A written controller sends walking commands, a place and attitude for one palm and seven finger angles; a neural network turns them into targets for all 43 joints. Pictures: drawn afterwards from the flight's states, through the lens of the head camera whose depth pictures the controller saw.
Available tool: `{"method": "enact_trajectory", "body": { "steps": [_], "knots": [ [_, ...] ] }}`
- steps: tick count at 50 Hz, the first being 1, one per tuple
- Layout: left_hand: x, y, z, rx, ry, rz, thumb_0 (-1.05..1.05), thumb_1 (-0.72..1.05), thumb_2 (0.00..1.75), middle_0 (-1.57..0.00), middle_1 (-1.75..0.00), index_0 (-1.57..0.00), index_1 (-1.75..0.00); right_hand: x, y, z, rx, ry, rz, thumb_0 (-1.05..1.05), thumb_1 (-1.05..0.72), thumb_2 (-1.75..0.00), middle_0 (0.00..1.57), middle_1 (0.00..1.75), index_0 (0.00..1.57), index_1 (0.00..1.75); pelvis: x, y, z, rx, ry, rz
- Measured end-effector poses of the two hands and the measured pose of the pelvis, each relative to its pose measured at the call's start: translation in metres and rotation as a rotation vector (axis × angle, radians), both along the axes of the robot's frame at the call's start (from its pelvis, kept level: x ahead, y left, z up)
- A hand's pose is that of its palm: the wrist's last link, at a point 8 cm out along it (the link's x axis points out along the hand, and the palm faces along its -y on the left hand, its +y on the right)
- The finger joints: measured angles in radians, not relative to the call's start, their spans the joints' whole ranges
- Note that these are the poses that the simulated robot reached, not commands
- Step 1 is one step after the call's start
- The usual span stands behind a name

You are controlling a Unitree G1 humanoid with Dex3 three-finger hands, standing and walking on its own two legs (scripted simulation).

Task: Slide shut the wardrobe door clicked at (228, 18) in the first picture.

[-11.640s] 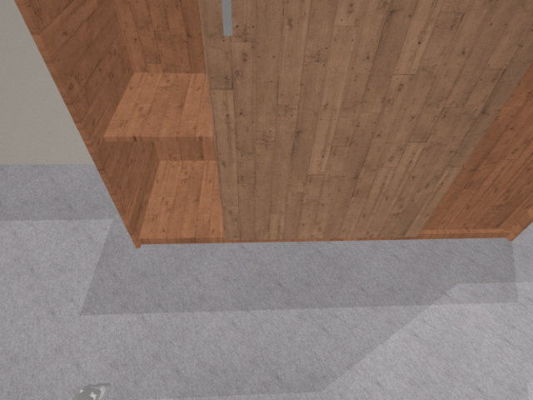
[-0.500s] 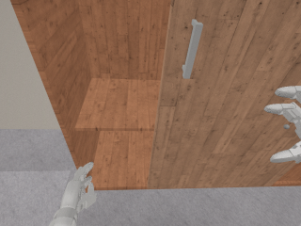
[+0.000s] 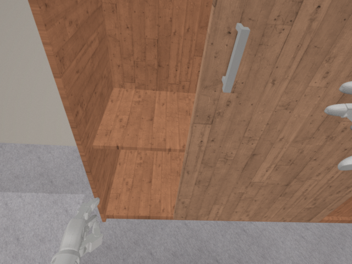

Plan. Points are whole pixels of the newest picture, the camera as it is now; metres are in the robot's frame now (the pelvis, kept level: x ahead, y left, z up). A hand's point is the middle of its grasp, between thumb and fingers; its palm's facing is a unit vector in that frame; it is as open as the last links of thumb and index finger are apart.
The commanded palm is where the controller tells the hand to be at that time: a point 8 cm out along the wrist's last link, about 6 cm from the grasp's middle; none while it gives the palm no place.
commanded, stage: raise the hand with hooked fingers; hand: right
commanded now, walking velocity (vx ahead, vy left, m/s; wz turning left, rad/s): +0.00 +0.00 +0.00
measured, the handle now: (232, 59) +0.52 -0.12 +0.26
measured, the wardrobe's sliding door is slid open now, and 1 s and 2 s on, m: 0.38 0.38 0.38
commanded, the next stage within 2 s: move the hooked fingers beside the handle in 0.20 s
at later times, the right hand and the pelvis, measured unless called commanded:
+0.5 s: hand (342, 114) +0.31 -0.27 +0.27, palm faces +0.06 +0.99 -0.15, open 14.0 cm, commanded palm +0.27 -0.30 +0.28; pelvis +0.02 +0.01 +0.00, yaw +0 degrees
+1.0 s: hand (309, 98) +0.35 -0.23 +0.27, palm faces +0.03 +1.00 -0.09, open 14.0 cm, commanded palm +0.33 -0.28 +0.27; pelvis +0.02 +0.01 +0.00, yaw +0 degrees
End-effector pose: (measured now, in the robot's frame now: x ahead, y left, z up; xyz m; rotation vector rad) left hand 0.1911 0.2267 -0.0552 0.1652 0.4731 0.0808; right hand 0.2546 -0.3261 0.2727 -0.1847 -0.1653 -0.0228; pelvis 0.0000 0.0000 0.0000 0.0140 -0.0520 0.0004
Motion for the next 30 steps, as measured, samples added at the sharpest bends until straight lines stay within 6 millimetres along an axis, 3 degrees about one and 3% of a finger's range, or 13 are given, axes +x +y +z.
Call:
{"method": "enact_trajectory", "body": {
  "steps": [9, 23, 30],
  "knots": [
    [0.016, -0.003, 0.001, -0.016, -0.008, -0.019, 0.01, 0.91, 0.90, -0.20, -0.30, -0.20, -0.30, 0.006, -0.005, 0.006, 0.014, -0.001, -0.039, -0.01, 0.50, -0.30, 0.31, 1.20, 0.30, 1.20, 0.009, 0.004, 0.000, -0.004, 0.007, -0.003],
    [0.034, -0.001, 0.003, -0.021, -0.010, -0.025, 0.01, 0.91, 0.90, -0.20, -0.30, -0.20, -0.30, 0.023, 0.004, 0.004, 0.033, 0.007, -0.025, -0.01, 0.50, -0.30, 0.31, 1.20, 0.30, 1.20, 0.019, 0.008, 0.000, -0.010, 0.013, -0.006],
    [0.033, 0.001, 0.001, -0.023, 0.006, -0.013, 0.01, 0.91, 0.90, -0.20, -0.30, -0.20, -0.30, 0.036, 0.021, 0.002, 0.030, 0.005, 0.011, -0.01, 0.50, -0.30, 0.31, 1.20, 0.30, 1.20, 0.020, 0.008, 0.001, -0.013, 0.015, -0.002]
  ]
}}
